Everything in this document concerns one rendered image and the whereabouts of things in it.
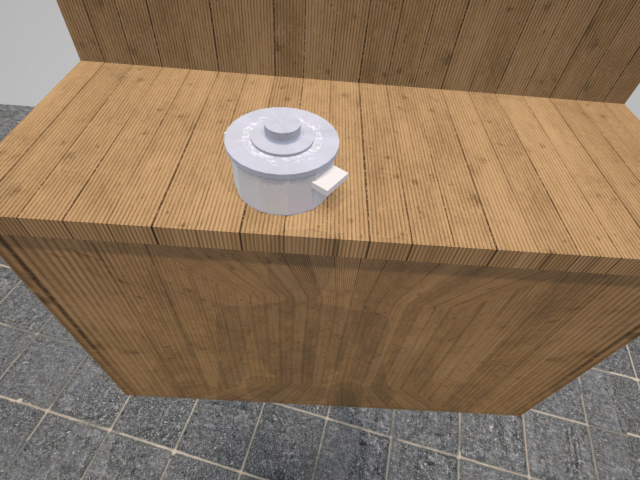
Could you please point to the lid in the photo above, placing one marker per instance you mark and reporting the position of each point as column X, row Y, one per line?
column 252, row 150

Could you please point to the knob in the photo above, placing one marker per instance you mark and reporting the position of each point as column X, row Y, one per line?
column 282, row 126

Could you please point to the pot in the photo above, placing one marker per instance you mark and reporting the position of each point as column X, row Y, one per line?
column 285, row 197

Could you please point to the table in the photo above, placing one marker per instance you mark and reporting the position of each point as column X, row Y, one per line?
column 483, row 253

